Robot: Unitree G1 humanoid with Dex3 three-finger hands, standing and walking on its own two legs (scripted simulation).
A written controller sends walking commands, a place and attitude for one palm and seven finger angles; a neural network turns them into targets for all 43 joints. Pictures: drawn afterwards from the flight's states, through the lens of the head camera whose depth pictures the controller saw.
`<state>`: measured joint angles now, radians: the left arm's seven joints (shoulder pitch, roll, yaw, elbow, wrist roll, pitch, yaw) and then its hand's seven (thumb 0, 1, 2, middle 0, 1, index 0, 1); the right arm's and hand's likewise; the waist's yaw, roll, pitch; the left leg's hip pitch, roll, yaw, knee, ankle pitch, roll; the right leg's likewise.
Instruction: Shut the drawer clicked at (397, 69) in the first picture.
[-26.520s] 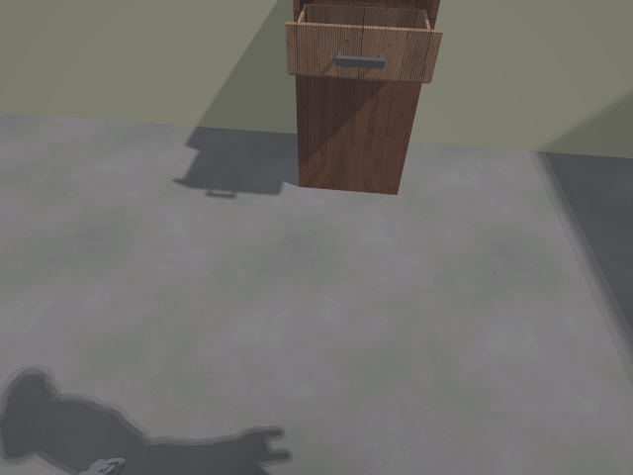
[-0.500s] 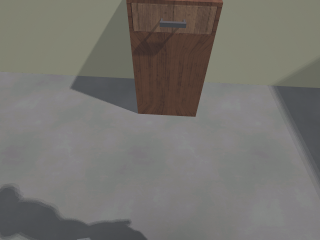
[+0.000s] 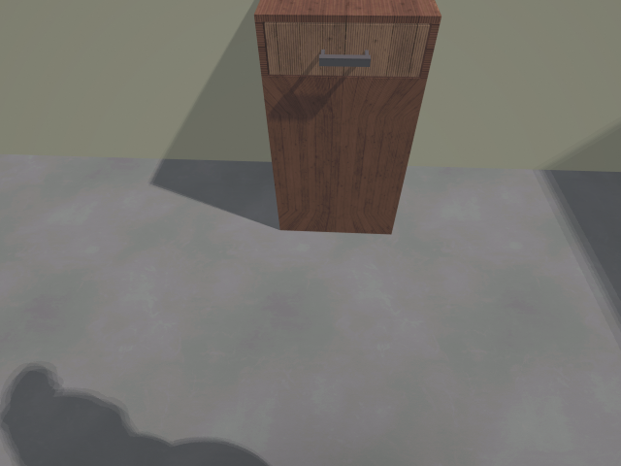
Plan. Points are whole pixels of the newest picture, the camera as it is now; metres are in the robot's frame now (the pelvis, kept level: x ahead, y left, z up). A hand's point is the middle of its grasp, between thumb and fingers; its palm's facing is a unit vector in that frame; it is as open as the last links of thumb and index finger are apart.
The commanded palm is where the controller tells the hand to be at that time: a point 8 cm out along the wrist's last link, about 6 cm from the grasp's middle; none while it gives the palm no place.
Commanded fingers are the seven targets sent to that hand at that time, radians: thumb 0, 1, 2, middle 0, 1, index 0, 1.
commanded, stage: let the arm hang, fingers relaxed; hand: left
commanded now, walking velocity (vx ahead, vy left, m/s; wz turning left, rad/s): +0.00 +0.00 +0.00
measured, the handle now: (344, 56) +1.10 -0.03 +0.00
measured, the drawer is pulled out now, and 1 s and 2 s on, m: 0.00 0.00 0.00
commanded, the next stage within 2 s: look to check the result in 0.32 s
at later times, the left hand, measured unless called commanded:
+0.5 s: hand out of the picture +0.00 +0.16 -0.18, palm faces +0.04 -0.98 -0.18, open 7.3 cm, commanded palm none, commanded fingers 0.00 0.90 0.90 -0.20 -0.30 -0.20 -0.30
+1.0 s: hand out of the picture +0.02 +0.16 -0.17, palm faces +0.03 -0.98 -0.19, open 7.3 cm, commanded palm none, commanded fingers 0.00 0.90 0.90 -0.20 -0.30 -0.20 -0.30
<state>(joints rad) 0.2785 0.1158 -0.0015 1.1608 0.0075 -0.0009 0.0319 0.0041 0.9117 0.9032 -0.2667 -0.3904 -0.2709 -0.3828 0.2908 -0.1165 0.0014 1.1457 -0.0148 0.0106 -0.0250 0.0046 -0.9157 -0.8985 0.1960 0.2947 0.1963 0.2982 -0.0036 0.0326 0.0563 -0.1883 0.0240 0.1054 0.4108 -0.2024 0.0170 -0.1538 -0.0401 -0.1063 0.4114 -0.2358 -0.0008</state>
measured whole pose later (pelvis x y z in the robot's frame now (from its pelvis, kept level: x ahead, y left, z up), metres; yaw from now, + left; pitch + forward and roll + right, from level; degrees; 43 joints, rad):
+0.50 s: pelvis +0.01 +0.00 +0.00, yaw +0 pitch -1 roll +0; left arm 0.28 0.10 0.02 1.16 0.01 -0.01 0.04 0.00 0.91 0.90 -0.19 -0.30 -0.20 -0.30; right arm 0.31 -0.10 -0.01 1.16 -0.01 0.00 -0.04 0.00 -0.91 -0.90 0.20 0.29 0.20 0.30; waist -0.01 0.02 0.05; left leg -0.17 0.02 0.11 0.41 -0.23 0.02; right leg -0.14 -0.05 -0.10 0.42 -0.26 0.01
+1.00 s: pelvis +0.02 +0.00 +0.00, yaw +0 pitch -1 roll +0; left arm 0.27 0.12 0.02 1.16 0.01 -0.01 0.04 0.00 0.91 0.90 -0.19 -0.30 -0.20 -0.30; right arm 0.28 -0.13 -0.01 1.15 -0.01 -0.01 -0.04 0.00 -0.91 -0.90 0.20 0.29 0.20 0.30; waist -0.01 0.02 0.05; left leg -0.15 0.03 0.11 0.39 -0.23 0.01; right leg -0.11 -0.04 -0.10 0.39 -0.26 0.00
